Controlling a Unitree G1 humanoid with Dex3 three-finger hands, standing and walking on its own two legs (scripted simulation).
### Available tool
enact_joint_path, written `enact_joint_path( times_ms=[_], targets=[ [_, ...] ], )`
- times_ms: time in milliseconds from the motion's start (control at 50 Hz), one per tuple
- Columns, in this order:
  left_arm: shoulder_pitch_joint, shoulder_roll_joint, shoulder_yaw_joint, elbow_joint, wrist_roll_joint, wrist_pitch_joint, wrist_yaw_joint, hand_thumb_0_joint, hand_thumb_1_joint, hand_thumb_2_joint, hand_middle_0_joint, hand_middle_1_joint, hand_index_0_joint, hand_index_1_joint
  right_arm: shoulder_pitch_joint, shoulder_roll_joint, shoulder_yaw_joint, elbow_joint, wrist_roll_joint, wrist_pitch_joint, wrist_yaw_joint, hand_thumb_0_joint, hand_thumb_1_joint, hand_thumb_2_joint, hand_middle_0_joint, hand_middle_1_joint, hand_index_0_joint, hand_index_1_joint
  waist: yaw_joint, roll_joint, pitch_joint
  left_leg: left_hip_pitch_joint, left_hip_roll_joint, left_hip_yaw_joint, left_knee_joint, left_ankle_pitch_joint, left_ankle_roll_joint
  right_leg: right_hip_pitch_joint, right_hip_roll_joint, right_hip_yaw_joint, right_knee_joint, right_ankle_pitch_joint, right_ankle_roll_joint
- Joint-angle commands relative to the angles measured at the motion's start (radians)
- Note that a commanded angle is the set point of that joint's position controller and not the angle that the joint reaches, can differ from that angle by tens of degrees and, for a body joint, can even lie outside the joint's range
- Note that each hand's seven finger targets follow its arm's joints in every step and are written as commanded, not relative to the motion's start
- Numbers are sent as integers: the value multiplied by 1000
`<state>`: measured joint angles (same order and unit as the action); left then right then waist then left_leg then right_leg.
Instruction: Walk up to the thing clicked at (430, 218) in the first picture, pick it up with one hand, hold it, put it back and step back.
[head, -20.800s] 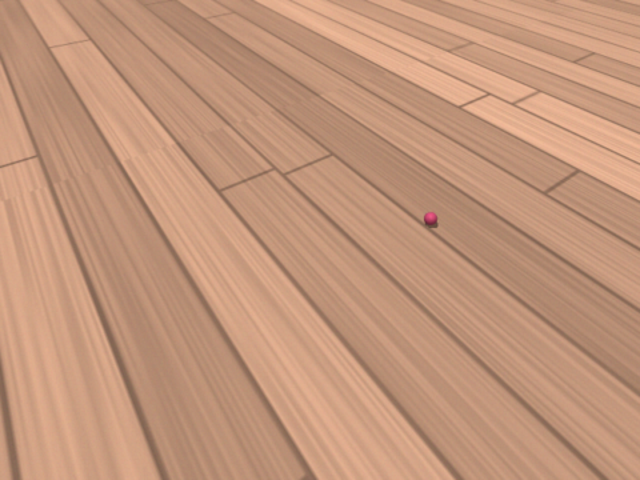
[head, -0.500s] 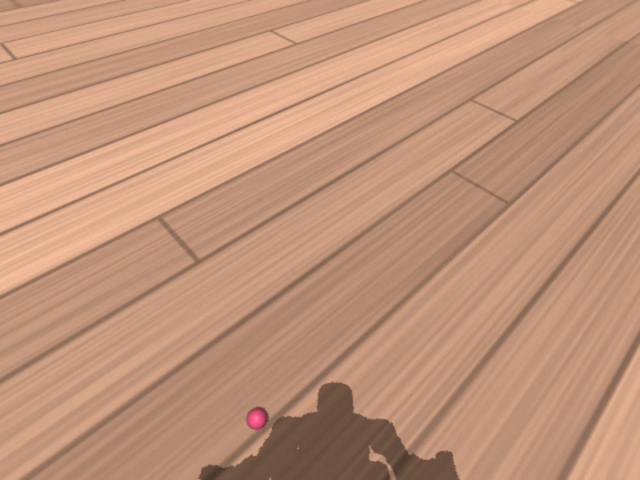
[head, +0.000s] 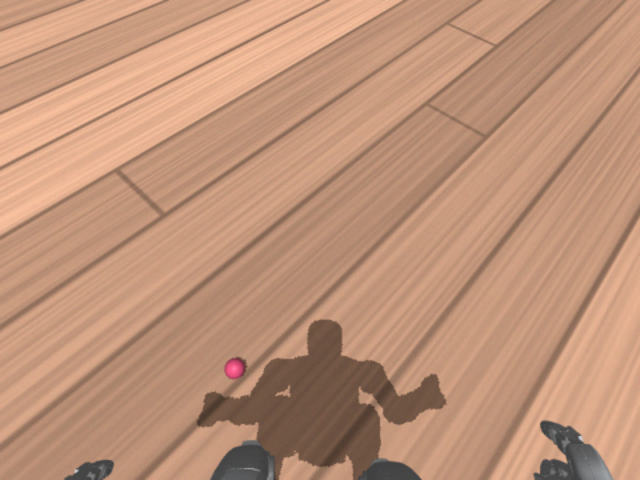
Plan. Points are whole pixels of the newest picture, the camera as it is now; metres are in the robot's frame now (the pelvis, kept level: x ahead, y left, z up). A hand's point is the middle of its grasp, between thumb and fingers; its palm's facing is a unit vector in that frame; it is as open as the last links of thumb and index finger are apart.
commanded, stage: walk up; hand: left
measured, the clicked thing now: (234, 368) +0.41 +0.26 -0.72
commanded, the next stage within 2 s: stand in 1.22 s
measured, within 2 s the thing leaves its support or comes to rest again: neither
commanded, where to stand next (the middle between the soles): +0.05 +0.00 m, yaw +3 degrees
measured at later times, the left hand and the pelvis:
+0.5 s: hand out of the picture -0.01 +0.30 -0.12, palm faces +0.10 -0.91 -0.41, open 7.4 cm; pelvis -0.02 +0.01 +0.01, yaw +6 degrees
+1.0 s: hand out of the picture -0.02 +0.29 -0.15, palm faces +0.01 -0.93 -0.37, open 7.4 cm; pelvis -0.03 +0.01 +0.01, yaw +2 degrees
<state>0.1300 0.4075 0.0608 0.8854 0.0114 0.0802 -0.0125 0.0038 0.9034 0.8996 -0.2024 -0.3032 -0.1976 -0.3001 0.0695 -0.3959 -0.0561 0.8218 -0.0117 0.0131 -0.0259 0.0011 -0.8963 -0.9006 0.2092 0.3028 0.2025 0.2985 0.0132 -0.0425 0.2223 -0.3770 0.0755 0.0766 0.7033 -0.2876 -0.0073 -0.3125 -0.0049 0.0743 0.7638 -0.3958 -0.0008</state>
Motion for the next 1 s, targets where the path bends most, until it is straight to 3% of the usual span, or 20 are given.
enact_joint_path(
  times_ms=[0, 20, 40, 60, 120, 200, 240, 320, 400, 460, 480, 520, 560, 640, 720, 840, 900, 940, 960, 980],
  targets=[
    [117, 234, 84, -32, 26, -53, 16, 0, 900, 900, -200, -300, -200, -300, 45, -179, -44, -66, 19, 19, -1, 0, -900, -900, 200, 300, 200, 300, 12, -19, -295, -16, 27, -100, 174, 181, 85, 215, -112, 149, -338, 390, -48],
    [94, 286, 92, -66, 25, -62, 19, 0, 900, 900, -200, -300, -200, -300, 42, -120, -23, -83, 22, 21, -8, 0, -900, -900, 200, 300, 200, 300, 16, -204, -245, -188, -148, -94, 317, -353, 33, 200, -298, 390, -363, 592, -136],
    [63, 345, 93, -97, 36, -68, 24, 0, 900, 900, -200, -300, -200, -300, -3, -167, -42, -83, 21, 25, -30, 0, -900, -900, 200, 300, 200, 300, 54, -200, -259, -96, -145, -234, 470, -440, 26, 44, -403, 493, -364, 666, -304],
    [51, 317, 93, -97, 26, -68, 26, 0, 900, 900, -200, -300, -200, -300, 2, -201, -51, -65, 19, 16, -32, 0, -900, -900, 200, 300, 200, 300, 38, -173, -219, -61, -126, -253, 513, -395, 21, -29, -392, 489, -371, 635, -311],
    [-54, 187, 67, -111, 22, -79, 39, 0, 900, 900, -200, -300, -200, -300, 121, -187, -45, 8, 40, 10, -14, 0, -900, -900, 200, 300, 200, 300, -32, -78, -248, -116, -161, -252, 512, -213, 3, 135, -195, 140, -279, 550, -199],
    [118, 216, 88, -109, 37, -112, 20, 0, 900, 900, -200, -300, -200, -300, 104, -221, -45, 1, 2, -16, 17, 0, -900, -900, 200, 300, 200, 300, 81, -133, -266, -228, -126, -168, 273, -190, -3, 362, -199, 256, -411, -140, -214],
    [182, 253, 106, -104, 34, -124, 10, 0, 900, 900, -200, -300, -200, -300, 83, -230, -51, -22, -9, -27, 37, 0, -900, -900, 200, 300, 200, 300, 106, -163, -223, -306, -106, -198, 200, -221, 4, 438, -272, 368, -452, -266, -248],
    [209, 285, 109, -102, 23, -145, 3, 0, 900, 900, -200, -300, -200, -300, 57, -214, -53, -42, -29, -48, 59, 0, -900, -900, 200, 300, 200, 300, 92, -101, -106, -265, -59, -195, 119, -238, 30, 306, -345, 358, -505, -160, -261],
    [99, 258, 85, -132, 22, -152, -2, 0, 900, 900, -200, -300, -200, -300, 166, -186, -50, 4, -15, -57, 72, 0, -900, -900, 200, 300, 200, 300, 21, -122, -130, -28, -63, -91, 12, -148, 29, 109, -268, 170, -491, -32, -213],
    [-26, 185, 44, -137, 4, -113, 0, 0, 900, 900, -200, -300, -200, -300, 290, -162, -52, 76, -1, -62, 51, 0, -900, -900, 200, 300, 200, 300, -68, -72, -166, 311, -107, -53, -146, 124, 14, -152, -153, -5, -319, 62, -130],
    [-16, 145, 27, -139, -2, -99, 2, 0, 900, 900, -200, -300, -200, -300, 300, -176, -54, 76, -1, -65, 37, 0, -900, -900, 200, 300, 200, 300, -80, -13, -183, 355, -92, -84, -200, 172, 14, -177, -116, -43, -214, 93, -97],
    [62, 115, 16, -124, -18, -70, 6, 0, 900, 900, -200, -300, -200, -300, 255, -274, -57, 40, -19, -77, 8, 0, -900, -900, 200, 300, 200, 300, -37, 197, -177, 188, 208, -536, -412, 21, 116, -151, 19, -25, 30, -92, -29],
    [117, 204, 42, -61, -18, -43, 15, 0, 900, 900, -200, -300, -200, -300, 151, -325, -64, 18, -17, -71, 0, 0, -900, -900, 200, 300, 200, 300, -19, 152, -111, -52, 272, -618, -462, -201, 241, -43, -18, 70, 216, -185, -28],
    [197, 226, 59, -3, -6, -29, 7, 0, 900, 900, -200, -300, -200, -300, 153, -297, -64, 16, -5, -83, -14, 0, -900, -900, 200, 300, 200, 300, 7, 160, -174, 146, 191, -434, -402, -44, 173, -165, 8, 119, 313, -71, -26],
    [200, 228, 63, 6, 7, -24, -8, 0, 900, 900, -200, -300, -200, -300, 169, -286, -73, 12, -7, -90, -18, 0, -900, -900, 200, 300, 200, 300, -17, 201, -214, 203, 160, -386, -436, -189, 143, -179, 12, 116, 299, -7, -2],
    [151, 193, 47, 20, 4, -68, -13, 0, 900, 900, -200, -300, -200, -300, 158, -264, -65, -3, -29, -80, 10, 0, -900, -900, 200, 300, 200, 300, -45, 269, -195, 187, 149, -332, -441, -258, 189, -103, -16, -8, 12, -100, 14],
    [196, 163, 39, 51, 5, -80, -7, 0, 900, 900, -200, -300, -200, -300, 100, -265, -60, -16, -25, -59, 19, 0, -900, -900, 200, 300, 200, 300, -17, 270, -192, 76, 154, -277, -369, -185, 195, 39, -14, -77, -135, -105, -7],
    [258, 144, 39, 88, 10, -90, 2, 0, 900, 900, -200, -300, -200, -300, 61, -235, -43, -20, -7, -44, 20, 0, -900, -900, 200, 300, 200, 300, 35, 189, -196, 8, 108, -211, -239, -44, 147, 171, 3, -94, -336, 88, -26],
    [238, 173, 49, 83, 22, -94, 8, 0, 900, 900, -200, -300, -200, -300, 79, -194, -31, -17, 5, -39, 18, 0, -900, -900, 200, 300, 200, 300, 31, 90, -191, -23, 71, -180, -141, 22, 101, 193, -17, -33, -385, 126, -42],
    [203, 228, 65, 55, 35, -97, 12, 0, 900, 900, -200, -300, -200, -300, 116, -157, -19, -18, 18, -39, 15, 0, -900, -900, 200, 300, 200, 300, 14, -64, -190, -56, -2, -126, -12, 26, 56, 158, -151, 178, -460, 93, -88]
  ],
)
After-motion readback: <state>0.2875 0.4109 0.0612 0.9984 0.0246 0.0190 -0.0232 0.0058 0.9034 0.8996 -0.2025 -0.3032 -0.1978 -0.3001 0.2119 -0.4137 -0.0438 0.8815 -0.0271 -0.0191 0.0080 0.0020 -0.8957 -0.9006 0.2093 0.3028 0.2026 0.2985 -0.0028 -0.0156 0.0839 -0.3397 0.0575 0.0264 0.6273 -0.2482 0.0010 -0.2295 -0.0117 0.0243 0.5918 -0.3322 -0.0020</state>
